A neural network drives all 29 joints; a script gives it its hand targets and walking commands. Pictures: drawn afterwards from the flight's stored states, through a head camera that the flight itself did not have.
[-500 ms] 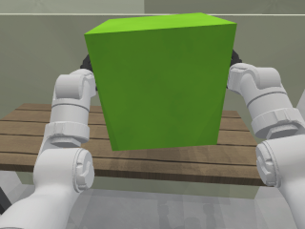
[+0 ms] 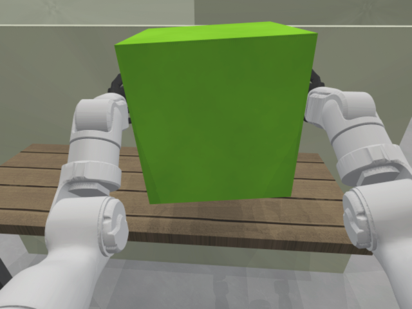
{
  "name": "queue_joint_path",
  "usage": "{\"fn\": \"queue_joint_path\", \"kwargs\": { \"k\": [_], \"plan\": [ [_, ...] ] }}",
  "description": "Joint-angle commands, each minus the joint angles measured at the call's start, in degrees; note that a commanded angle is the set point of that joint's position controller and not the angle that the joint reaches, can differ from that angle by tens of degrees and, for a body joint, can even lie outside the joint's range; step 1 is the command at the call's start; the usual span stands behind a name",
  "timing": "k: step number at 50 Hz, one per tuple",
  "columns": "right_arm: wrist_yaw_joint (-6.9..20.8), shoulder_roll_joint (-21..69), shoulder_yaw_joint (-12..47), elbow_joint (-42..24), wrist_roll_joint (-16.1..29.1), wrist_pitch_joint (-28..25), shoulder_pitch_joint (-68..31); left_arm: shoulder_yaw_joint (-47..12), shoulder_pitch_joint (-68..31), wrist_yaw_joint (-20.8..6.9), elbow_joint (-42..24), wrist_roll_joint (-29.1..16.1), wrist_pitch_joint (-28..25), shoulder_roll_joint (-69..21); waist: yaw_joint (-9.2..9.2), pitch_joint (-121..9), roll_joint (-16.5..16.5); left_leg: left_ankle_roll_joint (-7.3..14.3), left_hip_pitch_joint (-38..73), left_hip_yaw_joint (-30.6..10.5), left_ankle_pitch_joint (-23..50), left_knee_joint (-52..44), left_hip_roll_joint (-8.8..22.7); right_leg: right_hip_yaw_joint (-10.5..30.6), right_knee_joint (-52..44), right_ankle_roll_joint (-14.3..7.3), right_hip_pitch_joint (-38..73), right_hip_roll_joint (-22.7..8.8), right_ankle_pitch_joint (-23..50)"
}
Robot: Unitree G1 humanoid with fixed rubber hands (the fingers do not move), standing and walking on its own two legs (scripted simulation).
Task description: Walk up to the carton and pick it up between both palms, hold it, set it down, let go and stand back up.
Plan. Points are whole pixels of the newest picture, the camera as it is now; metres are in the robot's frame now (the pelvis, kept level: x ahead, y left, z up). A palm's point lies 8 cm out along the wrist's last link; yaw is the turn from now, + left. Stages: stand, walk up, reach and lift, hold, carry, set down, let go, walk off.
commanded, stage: hold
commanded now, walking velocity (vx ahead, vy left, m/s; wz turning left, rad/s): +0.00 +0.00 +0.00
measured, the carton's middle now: (214, 106) +0.40 +0.00 +0.31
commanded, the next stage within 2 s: set down in 0.54 s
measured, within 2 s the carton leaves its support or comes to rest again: neither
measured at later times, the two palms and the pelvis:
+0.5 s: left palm (117, 110) +0.37 +0.18 +0.32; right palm (309, 103) +0.36 -0.17 +0.33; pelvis +0.00 +0.00 +0.00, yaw +0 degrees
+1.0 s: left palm (120, 109) +0.40 +0.19 +0.30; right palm (297, 105) +0.39 -0.16 +0.31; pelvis +0.01 +0.00 +0.00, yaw +1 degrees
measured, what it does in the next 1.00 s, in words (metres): stands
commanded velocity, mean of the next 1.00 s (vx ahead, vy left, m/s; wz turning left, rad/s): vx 0.00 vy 0.00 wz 0.00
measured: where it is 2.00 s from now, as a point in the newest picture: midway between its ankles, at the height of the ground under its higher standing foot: outside the picture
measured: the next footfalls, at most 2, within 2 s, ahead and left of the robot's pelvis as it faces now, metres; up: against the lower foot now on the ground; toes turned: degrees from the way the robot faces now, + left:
none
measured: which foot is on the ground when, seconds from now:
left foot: down 0.00-1.00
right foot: down 0.00-1.00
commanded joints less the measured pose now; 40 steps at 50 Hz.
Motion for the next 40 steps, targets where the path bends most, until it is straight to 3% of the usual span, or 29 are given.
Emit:
{"fn": "queue_joint_path", "kwargs": {
  "k": [1, 4, 5, 8, 9, 12, 15, 19, 24, 28, 30, 32, 37, 40],
  "plan": [
    [8.5, 42.59, 7.19, -26.2, 12.37, -3.22, -57.37, -17.1, -56.43, -8.71, -18.41, -12.6, -7.46, -39.65, -0.5, -19.89, 1.52, -1.54, 4.65, -0.22, 11.34, -3.23, -0.41, 2.15, -0.19, 1.84, 9.11, -0.98, 10.95],
    [8.42, 42.81, 7.23, -25.46, 12.31, -3.07, -57.41, -16.65, -57.97, -8.68, -19.31, -12.12, -7.6, -39.14, -0.55, -19.0, 1.74, -1.45, 4.37, -0.14, 11.5, -3.35, -0.37, 1.96, -0.03, 1.92, 9.48, -0.89, 10.62],
    [8.45, 43.2, 8.41, -28.14, 13.05, -3.46, -57.72, -16.91, -55.94, -8.53, -19.74, -12.17, -7.2, -40.01, 0.26, -21.06, 1.67, -1.39, 4.86, 0.0, 13.14, -2.83, -0.47, 2.15, 0.19, 1.85, 10.64, -0.74, 12.33],
    [8.37, 43.49, 7.75, -27.4, 12.58, -3.18, -57.77, -16.91, -56.55, -8.12, -18.69, -12.67, -7.5, -39.33, -0.12, -19.41, 0.39, -0.92, 4.51, 0.07, 11.04, -3.13, -0.64, 1.98, -0.25, 2.11, 8.65, -0.82, 10.02],
    [8.35, 44.26, 8.22, -29.97, 12.65, -3.72, -59.2, -18.03, -57.2, -8.11, -19.84, -13.58, -7.67, -39.84, -0.1, -21.68, 0.25, -0.85, 4.8, 0.07, 10.96, -2.8, -0.73, 2.02, -0.23, 2.31, 8.53, -0.98, 10.2],
    [8.35, 44.49, 7.48, -28.5, 12.59, -3.53, -59.08, -17.93, -58.58, -7.96, -19.95, -13.38, -7.76, -39.7, -0.03, -20.96, 1.21, -0.78, 4.01, -0.12, 9.2, -3.32, -0.49, 1.99, -0.36, 2.31, 7.61, -1.11, 8.23],
    [8.12, 44.21, 8.78, -30.26, 13.45, -3.33, -58.12, -18.71, -57.48, -7.52, -21.83, -14.18, -7.66, -39.88, -0.17, -23.27, 1.15, -1.29, 5.71, -0.22, 13.02, -2.07, -0.8, 2.13, 0.27, 2.44, 9.26, -0.74, 12.65],
    [7.85, 43.71, 8.59, -29.27, 13.46, -2.75, -56.94, -17.53, -55.75, -7.78, -20.32, -13.03, -7.05, -39.1, 0.22, -20.82, 1.1, -1.04, 5.12, -0.29, 11.97, -2.4, -0.78, 2.14, 0.2, 2.62, 8.67, -0.99, 12.3],
    [7.49, 42.6, 8.07, -28.21, 13.18, -2.53, -55.93, -17.38, -54.73, -8.79, -19.3, -11.95, -6.49, -38.68, -0.61, -18.67, 2.25, -1.42, 4.89, -0.03, 12.16, -2.66, -0.88, 2.4, -0.22, 2.41, 9.46, -1.34, 12.78],
    [7.99, 41.33, 7.31, -25.79, 12.38, -2.45, -57.72, -17.17, -54.04, -8.97, -16.73, -12.89, -6.22, -39.16, -0.96, -15.83, 2.28, -1.55, 3.43, 0.27, 8.5, -3.55, -0.98, 2.06, -1.0, 1.41, 7.86, -0.96, 7.55],
    [8.73, 41.29, 6.12, -24.11, 11.41, -3.04, -57.51, -17.36, -55.61, -8.69, -16.9, -13.14, -7.1, -39.75, -0.99, -15.6, 2.92, -1.78, 2.3, 0.28, 6.61, -4.22, -0.65, 1.73, -0.96, 1.05, 6.94, -0.87, 4.35],
    [8.96, 41.91, 5.98, -25.74, 11.07, -4.41, -57.8, -18.8, -56.4, -8.28, -18.55, -14.39, -8.32, -40.9, -1.26, -18.6, 4.06, -2.17, 3.12, 0.13, 9.14, -3.19, -0.79, 1.77, -0.28, 0.91, 7.56, -0.92, 7.08],
    [9.5, 43.59, 3.87, -23.02, 7.74, -8.13, -59.43, -16.84, -61.5, -7.62, -17.68, -14.34, -13.01, -39.39, -0.85, -21.43, 2.15, -1.68, 4.61, 0.0, 8.78, -3.05, -0.97, 0.69, 0.28, 1.7, 7.79, -1.16, 7.58],
    [9.57, 42.67, 2.07, -18.12, 4.56, -10.57, -57.59, -13.53, -59.99, -8.19, -12.72, -11.89, -15.21, -37.03, -0.45, -18.36, 0.84, -1.16, 5.05, 0.55, 8.21, -3.95, -1.06, 0.38, -0.27, 2.09, 8.41, -1.72, 7.25]
  ]
}}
